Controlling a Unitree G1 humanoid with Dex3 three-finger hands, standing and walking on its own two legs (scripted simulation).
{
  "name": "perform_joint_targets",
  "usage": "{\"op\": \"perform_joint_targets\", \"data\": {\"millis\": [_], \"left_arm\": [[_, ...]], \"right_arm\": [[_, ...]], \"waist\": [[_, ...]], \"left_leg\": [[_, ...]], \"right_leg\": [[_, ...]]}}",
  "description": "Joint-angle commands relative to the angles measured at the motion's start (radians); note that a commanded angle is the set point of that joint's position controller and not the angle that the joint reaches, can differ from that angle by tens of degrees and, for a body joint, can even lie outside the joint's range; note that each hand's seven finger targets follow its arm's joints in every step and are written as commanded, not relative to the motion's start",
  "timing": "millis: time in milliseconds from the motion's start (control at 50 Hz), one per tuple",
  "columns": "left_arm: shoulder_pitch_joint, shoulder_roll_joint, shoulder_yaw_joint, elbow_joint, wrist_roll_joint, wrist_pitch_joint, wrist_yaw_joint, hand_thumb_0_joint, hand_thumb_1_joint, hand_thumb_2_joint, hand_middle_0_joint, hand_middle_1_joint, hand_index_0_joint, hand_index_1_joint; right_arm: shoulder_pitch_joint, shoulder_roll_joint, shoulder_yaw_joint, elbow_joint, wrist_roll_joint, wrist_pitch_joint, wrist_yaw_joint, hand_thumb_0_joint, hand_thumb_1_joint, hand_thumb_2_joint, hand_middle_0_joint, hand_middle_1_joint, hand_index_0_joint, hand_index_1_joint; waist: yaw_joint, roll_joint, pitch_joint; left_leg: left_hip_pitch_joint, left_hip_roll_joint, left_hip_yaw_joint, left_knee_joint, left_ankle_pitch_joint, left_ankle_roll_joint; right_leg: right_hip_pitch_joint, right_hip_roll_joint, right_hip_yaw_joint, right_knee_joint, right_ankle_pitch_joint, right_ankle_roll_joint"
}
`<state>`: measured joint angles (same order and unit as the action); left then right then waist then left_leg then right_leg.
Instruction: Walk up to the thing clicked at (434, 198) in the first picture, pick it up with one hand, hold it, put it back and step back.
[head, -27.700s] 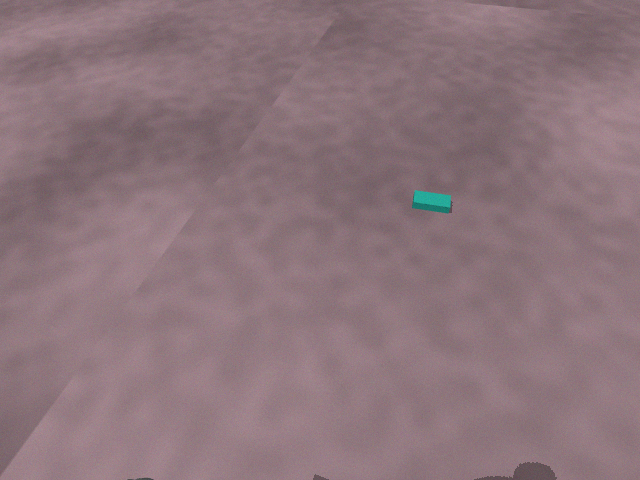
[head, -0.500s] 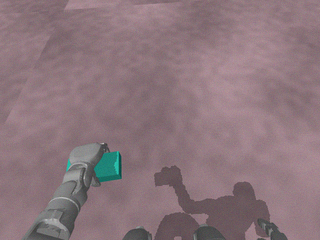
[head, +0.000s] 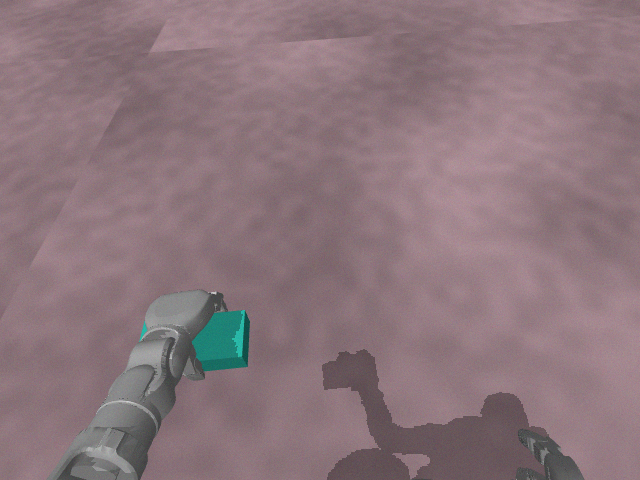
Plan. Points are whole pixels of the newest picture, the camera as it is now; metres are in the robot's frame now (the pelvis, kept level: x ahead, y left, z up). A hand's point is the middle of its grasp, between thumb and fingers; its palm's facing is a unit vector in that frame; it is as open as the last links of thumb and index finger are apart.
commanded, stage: hold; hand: left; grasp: from above
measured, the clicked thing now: (195, 343) +0.31 +0.23 -0.08
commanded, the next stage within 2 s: crouch in 1.36 s
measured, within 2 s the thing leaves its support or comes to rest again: neither
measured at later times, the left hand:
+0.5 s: hand (190, 351) +0.28 +0.21 -0.03, palm faces -0.44 -0.08 -0.90, open 10.2 cm
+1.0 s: hand (185, 347) +0.28 +0.22 -0.02, palm faces -0.44 -0.08 -0.90, open 10.3 cm
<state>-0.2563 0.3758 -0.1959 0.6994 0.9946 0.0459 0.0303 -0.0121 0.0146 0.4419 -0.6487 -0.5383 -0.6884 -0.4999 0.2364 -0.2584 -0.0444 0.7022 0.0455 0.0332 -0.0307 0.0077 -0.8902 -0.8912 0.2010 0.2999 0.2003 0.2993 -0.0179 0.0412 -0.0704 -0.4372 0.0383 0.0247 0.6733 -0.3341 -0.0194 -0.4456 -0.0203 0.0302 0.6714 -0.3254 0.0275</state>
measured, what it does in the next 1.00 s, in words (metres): stands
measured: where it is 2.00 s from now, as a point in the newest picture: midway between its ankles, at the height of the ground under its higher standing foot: outside the picture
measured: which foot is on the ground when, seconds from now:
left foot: down 0.00-1.00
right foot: down 0.00-1.00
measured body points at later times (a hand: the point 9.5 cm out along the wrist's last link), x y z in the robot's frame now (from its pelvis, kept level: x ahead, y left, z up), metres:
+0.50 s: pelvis -0.01 -0.01 +0.01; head +0.00 -0.03 +0.46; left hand +0.30 +0.22 +0.02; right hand +0.13 -0.26 -0.11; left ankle +0.00 +0.13 -0.72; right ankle +0.01 -0.14 -0.72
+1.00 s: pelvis -0.01 +0.00 +0.01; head -0.01 -0.03 +0.46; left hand +0.30 +0.22 +0.03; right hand +0.14 -0.25 -0.10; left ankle +0.00 +0.13 -0.72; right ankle +0.01 -0.14 -0.72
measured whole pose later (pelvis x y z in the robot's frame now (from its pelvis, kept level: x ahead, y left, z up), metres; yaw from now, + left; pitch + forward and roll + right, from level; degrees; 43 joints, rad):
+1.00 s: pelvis -0.01 +0.00 +0.01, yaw +0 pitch +1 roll +1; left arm -0.22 0.39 -0.20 0.59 0.98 0.04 -0.05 -0.01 0.01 0.46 -0.63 -0.57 -0.67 -0.54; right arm 0.19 -0.25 -0.02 0.68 0.06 0.04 -0.05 0.01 -0.90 -0.90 0.20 0.30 0.20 0.30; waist 0.01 0.05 -0.02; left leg -0.29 0.03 0.04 0.52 -0.25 -0.02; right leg -0.32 -0.02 0.04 0.55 -0.25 0.02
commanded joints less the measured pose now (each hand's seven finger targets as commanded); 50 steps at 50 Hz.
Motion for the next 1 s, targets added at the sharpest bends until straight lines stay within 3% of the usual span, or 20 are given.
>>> {"op": "perform_joint_targets", "data": {"millis": [0, 280, 640, 740, 900, 940, 980], "left_arm": [[-0.328, 0.21, 0.091, -0.225, 0.008, -0.001, 0.031, 0.0, 0.692, 0.732, -1.004, -0.696, -1.031, -0.669], [-0.313, 0.221, 0.099, -0.281, -0.012, -0.003, 0.0, 0.0, 0.714, 0.728, -1.003, -0.742, -1.04, -0.704], [-0.29, 0.222, 0.101, -0.302, -0.01, 0.0, -0.029, 0.0, 0.677, 0.734, -0.977, -0.757, -1.014, -0.72], [-0.306, 0.214, 0.084, -0.32, -0.014, -0.001, -0.045, 0.0, 0.688, 0.75, -0.988, -0.768, -1.024, -0.731], [-0.302, 0.232, 0.108, -0.3, -0.012, -0.012, -0.043, 0.0, 0.643, 0.737, -0.964, -0.745, -0.996, -0.712], [-0.266, 0.21, 0.097, -0.299, -0.014, -0.011, -0.045, 0.0, 0.646, 0.746, -0.954, -0.775, -0.991, -0.737], [-0.301, 0.227, 0.105, -0.329, -0.01, -0.013, -0.046, 0.0, 0.669, 0.751, -0.974, -0.762, -1.01, -0.727]], "right_arm": [[-0.049, -0.132, -0.047, -0.129, 0.007, -0.033, -0.008, 0.0, -0.888, -0.894, 0.2, 0.3, 0.2, 0.3], [-0.096, -0.122, -0.034, -0.147, 0.012, -0.032, -0.018, 0.0, -0.894, -0.897, 0.2, 0.3, 0.2, 0.3], [-0.139, -0.116, -0.023, -0.161, 0.019, -0.035, -0.025, 0.0, -0.897, -0.898, 0.2, 0.3, 0.199, 0.3], [-0.142, -0.116, -0.022, -0.163, 0.021, -0.035, -0.027, 0.0, -0.901, -0.9, 0.2, 0.3, 0.199, 0.3], [-0.141, -0.116, -0.019, -0.163, 0.021, -0.037, -0.029, 0.0, -0.901, -0.9, 0.2, 0.3, 0.199, 0.3], [-0.144, -0.113, -0.02, -0.169, 0.023, -0.037, -0.029, 0.0, -0.901, -0.9, 0.2, 0.3, 0.199, 0.3], [-0.142, -0.114, -0.02, -0.166, 0.022, -0.036, -0.029, 0.0, -0.898, -0.899, 0.2, 0.3, 0.2, 0.3]], "waist": [[0.005, -0.02, -0.243], [0.015, -0.028, -0.214], [0.028, -0.022, -0.173], [0.025, -0.021, -0.182], [0.028, -0.015, -0.164], [0.035, -0.031, -0.168], [0.03, -0.022, -0.187]], "left_leg": [[0.15, -0.052, 0.0, -0.089, 0.267, 0.02], [0.173, -0.057, 0.009, -0.136, 0.202, 0.028], [0.209, -0.055, 0.016, -0.191, 0.18, 0.028], [0.239, -0.051, 0.014, -0.202, 0.215, 0.027], [0.247, -0.051, 0.015, -0.218, 0.208, 0.027], [0.244, -0.053, 0.014, -0.218, 0.222, 0.027], [0.256, -0.054, 0.018, -0.215, 0.235, 0.029]], "right_leg": [[0.106, 0.051, -0.016, -0.1, 0.24, -0.029], [0.122, 0.044, -0.011, -0.153, 0.175, -0.024], [0.154, 0.044, -0.014, -0.202, 0.139, -0.027], [0.17, 0.048, -0.019, -0.205, 0.171, -0.029], [0.172, 0.047, -0.019, -0.222, 0.164, -0.031], [0.178, 0.047, -0.02, -0.221, 0.174, -0.03], [0.188, 0.045, -0.018, -0.224, 0.19, -0.027]]}}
